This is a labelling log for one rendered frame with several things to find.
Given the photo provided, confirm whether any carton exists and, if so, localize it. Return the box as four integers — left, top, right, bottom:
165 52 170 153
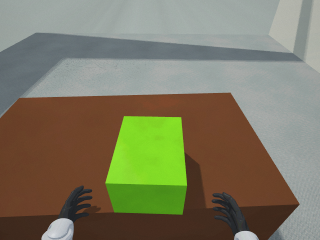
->
105 116 187 215

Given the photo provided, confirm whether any robot left forearm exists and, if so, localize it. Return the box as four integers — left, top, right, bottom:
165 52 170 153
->
41 218 74 240

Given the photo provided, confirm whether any right robot hand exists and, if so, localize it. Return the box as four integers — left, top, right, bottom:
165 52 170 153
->
211 192 250 236

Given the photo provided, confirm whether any pedestal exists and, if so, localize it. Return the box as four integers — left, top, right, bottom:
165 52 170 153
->
0 92 300 240

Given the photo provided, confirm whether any left robot hand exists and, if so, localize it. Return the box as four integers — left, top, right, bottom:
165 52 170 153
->
57 185 93 223

